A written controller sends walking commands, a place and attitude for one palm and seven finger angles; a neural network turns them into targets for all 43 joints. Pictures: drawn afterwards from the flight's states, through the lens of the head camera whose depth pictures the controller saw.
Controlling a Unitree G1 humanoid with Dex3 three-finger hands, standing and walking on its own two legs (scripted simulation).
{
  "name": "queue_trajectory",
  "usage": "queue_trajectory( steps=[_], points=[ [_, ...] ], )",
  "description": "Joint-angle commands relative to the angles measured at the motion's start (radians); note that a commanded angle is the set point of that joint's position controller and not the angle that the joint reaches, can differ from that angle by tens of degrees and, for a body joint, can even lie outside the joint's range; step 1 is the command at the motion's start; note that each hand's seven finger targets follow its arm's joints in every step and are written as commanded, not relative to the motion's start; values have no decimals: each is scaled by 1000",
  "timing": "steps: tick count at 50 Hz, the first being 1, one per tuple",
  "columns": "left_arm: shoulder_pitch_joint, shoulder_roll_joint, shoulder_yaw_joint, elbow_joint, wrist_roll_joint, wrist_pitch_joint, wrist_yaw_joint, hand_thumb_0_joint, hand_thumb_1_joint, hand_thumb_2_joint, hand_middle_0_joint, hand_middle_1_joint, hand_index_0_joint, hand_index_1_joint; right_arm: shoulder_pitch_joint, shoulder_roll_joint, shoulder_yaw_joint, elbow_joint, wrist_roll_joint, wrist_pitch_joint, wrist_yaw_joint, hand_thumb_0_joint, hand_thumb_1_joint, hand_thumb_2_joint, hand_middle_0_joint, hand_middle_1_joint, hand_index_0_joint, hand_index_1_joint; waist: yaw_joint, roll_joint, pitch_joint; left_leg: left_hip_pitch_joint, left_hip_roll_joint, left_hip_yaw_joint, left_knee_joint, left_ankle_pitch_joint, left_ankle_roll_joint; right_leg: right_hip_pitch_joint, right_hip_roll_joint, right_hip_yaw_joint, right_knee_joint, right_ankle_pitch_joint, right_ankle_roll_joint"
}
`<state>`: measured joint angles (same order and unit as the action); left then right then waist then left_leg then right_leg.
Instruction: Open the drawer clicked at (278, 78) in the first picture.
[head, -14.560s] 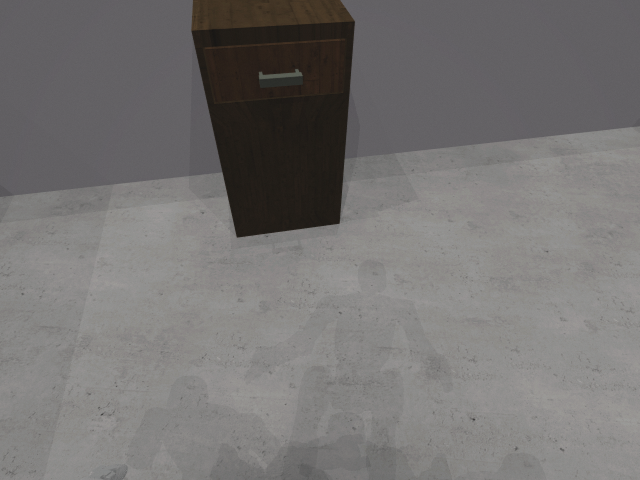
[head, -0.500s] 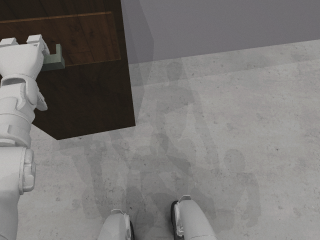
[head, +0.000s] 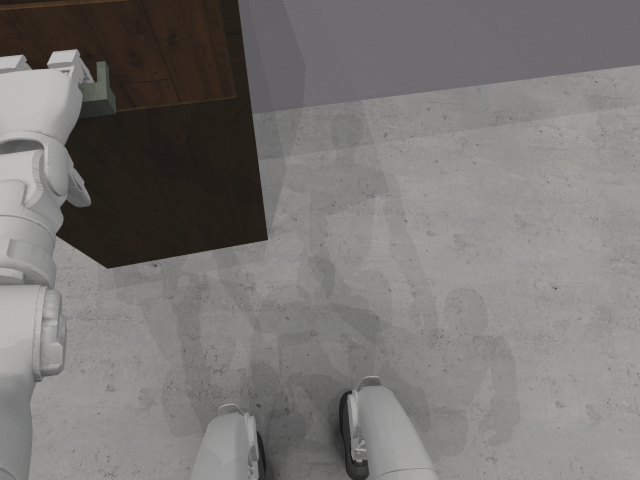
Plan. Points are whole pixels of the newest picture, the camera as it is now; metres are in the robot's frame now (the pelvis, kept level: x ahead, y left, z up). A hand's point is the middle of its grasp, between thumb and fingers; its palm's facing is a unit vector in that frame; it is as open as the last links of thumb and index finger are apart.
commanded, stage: lower the fingers behind the handle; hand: left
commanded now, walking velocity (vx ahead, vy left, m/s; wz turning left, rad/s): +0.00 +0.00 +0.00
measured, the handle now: (54, 89) +0.59 +0.26 +0.03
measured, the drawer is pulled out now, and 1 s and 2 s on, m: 0.00 0.00 0.06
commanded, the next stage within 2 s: close the thumb around the handle in 0.18 s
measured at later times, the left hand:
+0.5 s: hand (60, 133) +0.54 +0.26 +0.01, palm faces -0.07 -0.01 -1.00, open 12.5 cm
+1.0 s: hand (61, 134) +0.54 +0.26 +0.01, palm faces -0.08 -0.01 -1.00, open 6.0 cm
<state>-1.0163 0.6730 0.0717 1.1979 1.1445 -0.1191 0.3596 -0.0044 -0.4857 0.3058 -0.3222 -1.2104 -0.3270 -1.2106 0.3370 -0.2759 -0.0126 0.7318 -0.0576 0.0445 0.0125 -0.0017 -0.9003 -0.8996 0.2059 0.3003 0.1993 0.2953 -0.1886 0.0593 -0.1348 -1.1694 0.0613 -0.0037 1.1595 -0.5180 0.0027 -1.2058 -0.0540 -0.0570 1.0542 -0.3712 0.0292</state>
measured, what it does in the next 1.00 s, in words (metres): stands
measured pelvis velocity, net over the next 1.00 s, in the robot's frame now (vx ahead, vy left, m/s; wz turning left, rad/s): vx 0.01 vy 0.00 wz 0.00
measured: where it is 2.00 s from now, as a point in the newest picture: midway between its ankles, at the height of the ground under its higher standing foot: (305, 470)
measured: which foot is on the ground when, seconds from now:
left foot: down 0.00-1.00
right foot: down 0.00-1.00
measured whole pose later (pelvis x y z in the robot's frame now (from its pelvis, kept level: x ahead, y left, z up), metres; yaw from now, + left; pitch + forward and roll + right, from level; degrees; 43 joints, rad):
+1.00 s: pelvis +0.01 +0.00 +0.01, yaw +0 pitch +29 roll -3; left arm -1.00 0.66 0.06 1.20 1.13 -0.10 0.35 -0.01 0.65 0.82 -0.37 -1.34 -0.39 -1.34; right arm 0.34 -0.28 -0.01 0.73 -0.05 0.04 0.01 0.00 -0.90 -0.90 0.21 0.30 0.20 0.30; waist -0.19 0.06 -0.13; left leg -1.13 0.06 0.00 1.13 -0.51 0.00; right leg -1.17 -0.05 -0.05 1.02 -0.37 0.03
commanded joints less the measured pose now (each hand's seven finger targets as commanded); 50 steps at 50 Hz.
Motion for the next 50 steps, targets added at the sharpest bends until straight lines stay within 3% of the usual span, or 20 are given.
queue_trajectory(
  steps=[1, 4, 6, 9, 11, 14, 17, 18, 22, 25, 28, 29, 31, 38, 39, 42, 45, 48, 49, 50],
  points=[
    [-455, 292, 33, -122, -9, 63, 39, 0, -500, 300, -300, -1200, -300, -1200, 226, -198, -61, -11, 6, -6, -12, 0, -900, -900, 200, 300, 200, 300, -46, 100, -542, 320, -65, -19, -145, 362, 39, 362, 84, 1, -109, 213, -49],
    [-456, 328, 51, -132, -12, 73, 21, 0, -500, 300, -300, -1200, -300, -1200, 228, -201, -56, -13, 7, -3, -16, 0, -900, -900, 200, 300, 200, 300, -35, 108, -576, 330, -68, -15, -146, 377, 41, 394, 82, 5, -109, 238, -47],
    [-469, 316, 32, -130, -14, 73, 5, 0, -500, 300, -300, -1200, -300, -1200, 222, -196, -52, -19, 11, -3, -21, 0, -900, -900, 200, 300, 200, 300, -44, 104, -550, 311, -68, -11, -151, 350, 44, 396, 82, 10, -118, 226, -45],
    [-426, 333, 48, -127, -21, 55, -14, 0, -500, 300, -300, -1200, -300, -1200, 217, -196, -47, -27, 12, -5, -25, 0, -900, -900, 200, 300, 200, 300, -26, 92, -539, 292, -71, -8, -157, 328, 44, 415, 81, 11, -119, 214, -46],
    [-421, 324, 37, -120, -19, 41, -22, 0, -500, 300, -300, -1200, -300, -1200, 212, -194, -44, -33, 14, -7, -30, 0, -900, -900, 200, 300, 200, 300, -31, 74, -506, 273, -70, -9, -158, 305, 46, 399, 81, 10, -120, 192, -46],
    [-433, 320, 33, -133, -15, 14, -21, 0, -500, 300, -300, -1200, -300, -1200, 214, -193, -45, -36, 13, -15, -34, 0, -900, -900, 200, 300, 200, 300, -33, 98, -501, 273, -69, -12, -151, 292, 44, 368, 80, 9, -112, 172, -48],
    [-443, 336, 61, -182, -12, -10, -8, 0, -332, 372, -312, -1218, -312, -1218, 225, -194, -54, -34, 7, -20, -32, 0, -900, -900, 200, 300, 200, 300, -24, 115, -575, 321, -66, -19, -137, 356, 41, 368, 81, 8, -94, 209, -50],
    [-428, 301, 38, -169, -13, -7, -5, 0, -276, 396, -316, -1224, -316, -1224, 228, -191, -57, -30, 7, -21, -29, 0, -900, -900, 200, 300, 200, 300, -31, 130, -568, 336, -64, -21, -137, 367, 38, 348, 82, 5, -97, 210, -50],
    [-433, 303, 59, -191, -19, -2, 15, 0, -52, 492, -332, -1248, -332, -1248, 233, -196, -64, -17, 4, -19, -22, 0, -900, -900, 200, 300, 200, 300, -24, 116, -594, 364, -61, -30, -133, 406, 34, 348, 84, 0, -93, 225, -51],
    [-418, 296, 47, -156, -19, 26, 21, 0, 116, 564, -344, -1266, -344, -1266, 233, -198, -63, -9, 5, -14, -18, 0, -900, -900, 200, 300, 200, 300, -27, 125, -554, 357, -61, -26, -145, 391, 32, 348, 85, -3, -105, 215, -51],
    [-447, 284, 32, -170, -13, 39, 22, 0, 284, 636, -356, -1284, -356, -1284, 238, -197, -63, -6, 6, -10, -18, 0, -900, -900, 200, 300, 200, 300, -29, 147, -576, 395, -59, -33, -153, 427, 27, 341, 85, -7, -106, 229, -53],
    [-449, 257, 13, -157, -15, 46, 21, 0, 340, 660, -360, -1290, -360, -1290, 237, -196, -64, -3, 6, -11, -17, 0, -900, -900, 200, 300, 200, 300, -38, 145, -554, 396, -58, -33, -156, 420, 27, 330, 86, -9, -113, 220, -52],
    [-454, 270, 18, -143, -17, 55, 18, 0, 452, 708, -368, -1302, -368, -1302, 237, -198, -59, 0, 6, -9, -19, 0, -900, -900, 200, 300, 200, 300, -40, 124, -530, 375, -60, -28, -161, 396, 31, 343, 86, -7, -120, 213, -51],
    [-411, 260, 24, -163, -19, 28, 3, 0, 844, 876, -396, -1344, -396, -1344, 234, -190, -60, -12, 3, -8, -22, 0, -900, -900, 200, 300, 200, 300, -24, 117, -556, 388, -61, -26, -163, 426, 32, 374, 85, -3, -118, 246, -52],
    [-387, 240, 12, -146, -23, 28, 0, 0, 900, 900, -400, -1350, -400, -1350, 230, -187, -60, -11, 4, -9, -20, 0, -900, -900, 200, 300, 200, 300, -26, 116, -524, 377, -61, -19, -163, 419, 33, 370, 86, -3, -123, 248, -52],
    [-386, 251, 31, -177, -23, 7, 3, 0, 900, 900, -400, -1350, -400, -1350, 226, -186, -62, -16, 2, -10, -21, 0, -900, -900, 200, 300, 200, 300, -17, 102, -548, 384, -60, -24, -160, 430, 32, 375, 86, -2, -113, 253, -53],
    [-384, 261, 33, -158, -21, 7, 17, 0, 900, 900, -400, -1350, -400, -1350, 221, -189, -61, -11, 2, -10, -21, 0, -900, -900, 200, 300, 200, 300, -25, 92, -510, 348, -62, -16, -156, 396, 35, 372, 85, 3, -117, 241, -50],
    [-411, 278, 42, -174, -20, 13, 28, 0, 900, 900, -400, -1350, -400, -1350, 228, -193, -63, -10, 1, -11, -21, 0, -900, -900, 200, 300, 200, 300, -25, 104, -549, 361, -62, -19, -154, 421, 34, 388, 84, 3, -109, 263, -49],
    [-384, 295, 59, -166, -19, 18, 28, 0, 900, 900, -400, -1350, -400, -1350, 226, -196, -63, -8, 0, -8, -19, 0, -900, -900, 200, 300, 200, 300, -10, 107, -555, 365, -64, -20, -154, 431, 32, 393, 83, 2, -106, 266, -51],
    [-386, 261, 33, -160, -18, 24, 29, 0, 900, 900, -400, -1350, -400, -1350, 225, -192, -64, -9, 2, -7, -18, 0, -900, -900, 200, 300, 200, 300, -22, 104, -545, 372, -62, -18, -155, 435, 32, 383, 85, 1, -110, 267, -51]
  ],
)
